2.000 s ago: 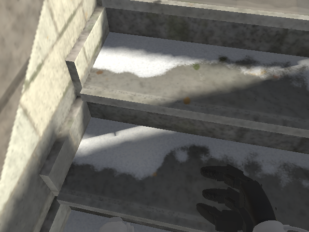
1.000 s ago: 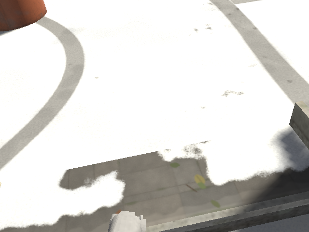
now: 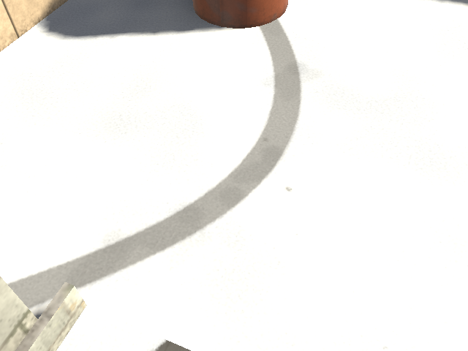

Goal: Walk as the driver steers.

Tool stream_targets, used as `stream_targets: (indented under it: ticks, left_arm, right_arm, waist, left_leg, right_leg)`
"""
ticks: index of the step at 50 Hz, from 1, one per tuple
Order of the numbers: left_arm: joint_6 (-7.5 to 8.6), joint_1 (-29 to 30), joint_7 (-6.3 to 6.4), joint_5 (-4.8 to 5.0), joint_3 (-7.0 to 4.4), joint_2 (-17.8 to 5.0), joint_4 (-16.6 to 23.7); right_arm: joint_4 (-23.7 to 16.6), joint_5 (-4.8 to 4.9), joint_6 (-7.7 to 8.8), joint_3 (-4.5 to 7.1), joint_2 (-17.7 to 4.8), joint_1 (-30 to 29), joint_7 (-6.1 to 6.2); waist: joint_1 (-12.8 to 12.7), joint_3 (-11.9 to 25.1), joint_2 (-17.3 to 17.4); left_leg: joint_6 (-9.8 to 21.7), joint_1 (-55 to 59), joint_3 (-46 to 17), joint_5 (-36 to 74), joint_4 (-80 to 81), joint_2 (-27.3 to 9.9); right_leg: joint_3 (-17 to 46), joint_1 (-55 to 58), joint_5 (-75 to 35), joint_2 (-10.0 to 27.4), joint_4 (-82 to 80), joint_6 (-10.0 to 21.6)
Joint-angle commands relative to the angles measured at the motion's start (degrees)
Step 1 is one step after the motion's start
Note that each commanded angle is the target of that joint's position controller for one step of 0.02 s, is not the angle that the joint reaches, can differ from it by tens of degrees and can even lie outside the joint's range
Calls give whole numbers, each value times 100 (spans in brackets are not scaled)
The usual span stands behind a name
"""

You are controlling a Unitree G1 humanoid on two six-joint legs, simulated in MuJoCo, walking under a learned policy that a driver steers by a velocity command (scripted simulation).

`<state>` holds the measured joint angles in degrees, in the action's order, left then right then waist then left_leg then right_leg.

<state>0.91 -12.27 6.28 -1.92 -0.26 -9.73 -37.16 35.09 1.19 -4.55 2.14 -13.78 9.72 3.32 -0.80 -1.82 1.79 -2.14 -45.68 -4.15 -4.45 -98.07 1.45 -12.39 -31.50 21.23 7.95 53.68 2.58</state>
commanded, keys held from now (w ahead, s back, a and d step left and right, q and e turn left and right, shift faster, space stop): no key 0.20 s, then e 0.74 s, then no key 0.06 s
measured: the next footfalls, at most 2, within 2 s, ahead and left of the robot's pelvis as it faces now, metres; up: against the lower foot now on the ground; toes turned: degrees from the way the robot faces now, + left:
left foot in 0.28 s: -0.01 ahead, +0.19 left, -0.17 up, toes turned +7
right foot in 0.70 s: +0.09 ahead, -0.05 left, +0.00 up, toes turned -10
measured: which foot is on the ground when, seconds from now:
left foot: up 0.00-0.26, down 0.28-0.74, up 0.76-1.00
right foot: down 0.00-0.28, up 0.30-0.68, down 0.70-1.00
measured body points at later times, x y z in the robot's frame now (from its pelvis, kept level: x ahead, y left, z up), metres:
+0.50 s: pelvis +0.02 +0.09 -0.11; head +0.03 +0.10 +0.34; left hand +0.17 +0.29 -0.23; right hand +0.09 -0.16 -0.24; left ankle -0.05 +0.18 -0.85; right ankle +0.02 -0.06 -0.58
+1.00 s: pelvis +0.05 +0.04 +0.01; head +0.05 +0.00 +0.45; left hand +0.25 +0.23 -0.08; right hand +0.18 -0.22 -0.09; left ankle +0.07 +0.21 -0.52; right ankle +0.05 -0.04 -0.68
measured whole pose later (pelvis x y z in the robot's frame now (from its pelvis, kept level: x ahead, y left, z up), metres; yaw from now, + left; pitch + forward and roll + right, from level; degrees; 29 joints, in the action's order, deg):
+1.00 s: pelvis +0.05 +0.04 +0.01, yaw -18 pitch +2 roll +3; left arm -1.2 -14.7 3.0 -0.3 -0.3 -10.3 -34.5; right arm 32.1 0.3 -0.4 -0.7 -10.3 6.9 1.5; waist -0.6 0.3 2.5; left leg -1.3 -44.4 -4.1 -9.9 -98.3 1.3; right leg 6.2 -30.5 25.2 -6.4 55.0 4.5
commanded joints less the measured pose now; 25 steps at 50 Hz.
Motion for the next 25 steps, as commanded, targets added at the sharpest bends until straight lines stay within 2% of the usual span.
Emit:
stream_targets:
  ticks: [1, 4, 5, 6, 7, 8, 9, 10, 11, 12, 13, 14, 15, 16, 17, 18, 19, 20, 21, 22, 23, 24, 25]
  left_arm:
    - [24, 217, 163, -37, -148, -653, 655]
    - [31, 151, 211, 49, -237, -719, 887]
    - [33, 132, 223, 86, -302, -842, 917]
    - [32, 190, 236, 126, -359, -909, 947]
    - [27, 295, 226, 171, -393, -966, 945]
    - [-3, 478, 213, 203, -422, -1000, 987]
    - [-28, 665, 153, 233, -423, -988, 1041]
    - [-30, 786, 110, 297, -404, -906, 1108]
    - [-37, 822, 54, 379, -376, -804, 1055]
    - [-147, 442, 22, 459, -283, -520, 731]
    - [-217, 72, -88, 436, -214, -136, 612]
    - [-193, -102, -134, 355, -127, 285, 471]
    - [-48, -221, -268, 313, -123, 435, 247]
    - [81, -508, -383, 514, -134, 179, 17]
    - [84, -193, -390, 531, -141, 15, -28]
    - [14, 515, -282, 552, -20, 236, 164]
    - [-96, 1186, -163, 463, 55, 371, 326]
    - [-251, 1279, -105, 438, 40, 216, 409]
    - [-308, 1495, -56, 335, -4, 34, 449]
    - [-327, 1427, -26, 217, 38, 113, 548]
    - [-312, 1377, -31, 142, 107, 223, 609]
    - [-259, 1315, -90, 108, 191, 363, 684]
    - [-218, 1319, -161, 129, 270, 456, 761]
  right_arm:
    - [-500, 45, -61, 26, -132, -63, 45]
    - [-606, 9, -58, 9, -145, -270, 64]
    - [-664, -46, -32, -30, -82, -369, 29]
    - [-657, -60, -7, -68, -21, -404, -15]
    - [-604, 1, 63, -106, 20, -353, -98]
    - [-438, 65, 95, -72, -31, -126, -153]
    - [-240, 110, 79, 3, -132, 108, -190]
    - [-52, 49, 76, 51, -160, 252, -208]
    - [162, -21, 108, 74, -117, 419, -241]
    - [385, -30, 140, 76, 102, 591, -273]
    - [593, -159, 238, 132, -24, 769, -406]
    - [793, -210, 305, 115, -222, 582, -541]
    - [883, -320, 363, 150, -683, 1027, -631]
    - [1054, -303, 359, 295, -963, 1576, -706]
    - [970, -256, 263, 349, -1030, 1428, -746]
    - [906, -217, 177, 343, -1082, 992, -696]
    - [697, -255, 102, 177, -824, 390, -516]
    - [651, -218, 45, 30, -473, -147, -357]
    - [550, -266, 59, -54, -289, -59, -205]
    - [514, -253, 66, -50, -441, 39, -101]
    - [581, -245, 54, -41, -535, 217, -19]
    - [659, -302, 34, 14, -760, 297, 72]
    - [703, -300, -5, 74, -887, 441, 144]
  waist:
    - [16, 393, -916]
    - [-214, 509, -1051]
    - [-247, 602, -1007]
    - [-250, 691, -959]
    - [-248, 723, -931]
    - [-173, 803, -848]
    - [-105, 819, -734]
    - [-70, 733, -651]
    - [-23, 606, -598]
    - [9, 344, -397]
    - [-70, 405, 329]
    - [-373, 255, 852]
    - [-192, 618, 1623]
    - [55, 1358, 1357]
    - [159, 1337, 772]
    - [127, 874, 604]
    - [85, 172, 624]
    - [-103, -347, 949]
    - [67, -493, 866]
    - [54, -298, 706]
    - [49, -75, 360]
    - [-4, 213, 168]
    - [22, 429, 226]
  left_leg:
    - [-179, 15, -20, 168, 43, -173]
    - [-240, -6, -109, -356, 818, -376]
    - [-202, 40, -104, -484, 1278, -503]
    - [-130, 333, -81, -558, 2052, -638]
    - [-3, 882, 24, -650, 2899, -728]
    - [101, 1567, 265, -438, 3757, -696]
    - [150, 2083, 600, 227, 4549, -628]
    - [284, 2561, 779, 865, 5416, -600]
    - [458, 3131, 911, 1535, 6632, -583]
    - [463, 3465, 1419, 841, 8110, -184]
    - [554, 3475, 1140, 1017, 8187, -171]
    - [770, 3664, 360, 4358, 8611, -962]
    - [972, 5134, -155, 9965, 6542, -1787]
    - [1290, 5587, -378, 10604, 6399, -2454]
    - [1598, 5522, -398, 8499, 6580, -2539]
    - [1924, 5091, -699, 5293, 7311, -2808]
    - [2100, 4752, -935, 3511, 7761, -2872]
    - [2105, 4277, -797, 2355, 8154, -2651]
    - [2040, 4215, -645, 2127, 8286, -2538]
    - [2010, 4440, -578, 2176, 8350, -2576]
    - [1893, 4570, -331, 2427, 8317, -2491]
    - [1746, 4855, -64, 2690, 8286, -2375]
    - [1615, 5057, 245, 2846, 8266, -2224]
  right_leg:
    - [1707, 473, 245, 1264, -1572, 866]
    - [2114, 762, 255, 1529, -1196, 902]
    - [2205, 858, 218, 1545, -1039, 825]
    - [2170, 806, 177, 1469, -836, 710]
    - [2125, 456, 349, 1394, -735, 647]
    - [1901, 136, 375, 1296, -580, 565]
    - [1779, -36, 77, 1376, -356, 500]
    - [1768, -248, -85, 1490, -274, 480]
    - [1763, -475, -426, 1427, -26, 403]
    - [1385, -402, -677, 1080, 521, 314]
    - [765, -205, -35, 561, 1906, 162]
    - [764, -490, 1459, 193, 3295, -87]
    - [1154, -2479, 3070, -501, 5411, -485]
    - [1927, -2952, 3059, -622, 6515, -664]
    - [2225, -3435, 3046, -660, 7028, -717]
    - [2198, -3966, 2670, -434, 6957, -785]
    - [2408, -4412, 2255, -463, 6946, -999]
    - [2214, -4259, 1964, -547, 6387, -1105]
    - [2027, -4217, 2030, -649, 6382, -1139]
    - [1880, -4205, 2077, -608, 6315, -1144]
    - [1836, -4049, 2099, -525, 6128, -1089]
    - [1706, -3946, 2084, -417, 5616, -985]
    - [1451, -3764, 2210, -335, 4985, -875]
